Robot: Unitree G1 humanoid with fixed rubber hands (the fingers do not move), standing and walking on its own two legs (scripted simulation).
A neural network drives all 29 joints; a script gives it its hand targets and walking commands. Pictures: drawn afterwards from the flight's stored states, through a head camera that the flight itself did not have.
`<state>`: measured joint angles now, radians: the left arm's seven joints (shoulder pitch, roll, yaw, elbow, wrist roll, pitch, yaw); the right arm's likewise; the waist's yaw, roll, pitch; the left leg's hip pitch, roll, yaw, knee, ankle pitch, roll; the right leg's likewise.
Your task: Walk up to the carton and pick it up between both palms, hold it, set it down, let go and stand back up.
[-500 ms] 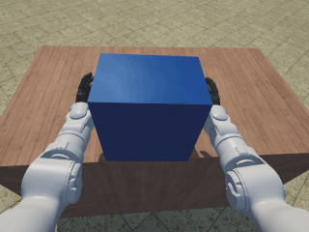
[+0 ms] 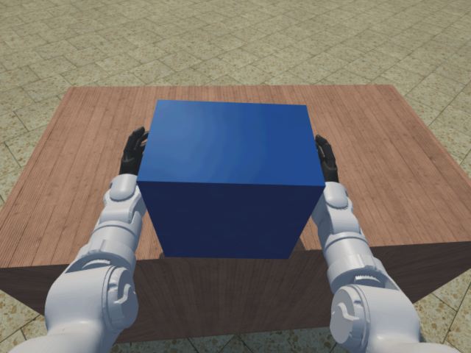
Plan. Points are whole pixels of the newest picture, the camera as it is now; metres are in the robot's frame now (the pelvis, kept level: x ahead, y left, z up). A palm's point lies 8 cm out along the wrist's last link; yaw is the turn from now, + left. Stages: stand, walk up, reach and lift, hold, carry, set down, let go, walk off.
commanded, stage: reach and lift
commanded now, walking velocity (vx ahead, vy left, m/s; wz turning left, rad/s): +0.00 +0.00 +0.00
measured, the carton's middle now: (229, 187) +0.40 +0.01 +0.06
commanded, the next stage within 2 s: none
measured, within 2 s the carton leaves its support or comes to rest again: leaves its support in 0.20 s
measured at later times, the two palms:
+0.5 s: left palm (121, 174) +0.38 +0.19 +0.12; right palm (327, 180) +0.37 -0.15 +0.12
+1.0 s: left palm (116, 131) +0.40 +0.19 +0.19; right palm (336, 158) +0.39 -0.16 +0.16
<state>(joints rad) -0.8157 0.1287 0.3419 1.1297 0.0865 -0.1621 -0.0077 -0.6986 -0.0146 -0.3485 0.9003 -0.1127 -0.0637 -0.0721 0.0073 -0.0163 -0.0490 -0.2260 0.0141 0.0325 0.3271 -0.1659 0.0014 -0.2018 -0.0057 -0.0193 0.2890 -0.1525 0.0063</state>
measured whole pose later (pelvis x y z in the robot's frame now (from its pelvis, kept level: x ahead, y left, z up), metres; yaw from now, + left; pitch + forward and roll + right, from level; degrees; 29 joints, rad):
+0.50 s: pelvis -0.01 -0.01 +0.00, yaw +2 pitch -2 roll -1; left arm -0.77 0.04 0.43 0.85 0.27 -0.05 -0.06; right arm -0.66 -0.01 -0.42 0.96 -0.25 -0.29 -0.09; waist 0.03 -0.11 0.01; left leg -0.12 0.01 0.01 0.28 -0.13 -0.01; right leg -0.08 0.00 -0.05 0.22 -0.12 0.00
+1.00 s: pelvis +0.00 -0.01 +0.00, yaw +1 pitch -5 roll +0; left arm -0.87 0.05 0.41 0.65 0.30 0.30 -0.08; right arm -0.71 -0.03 -0.32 0.81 -0.11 -0.02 -0.09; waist 0.01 -0.07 0.02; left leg -0.04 0.01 0.01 0.28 -0.15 0.00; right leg -0.01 0.00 -0.04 0.24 -0.15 0.00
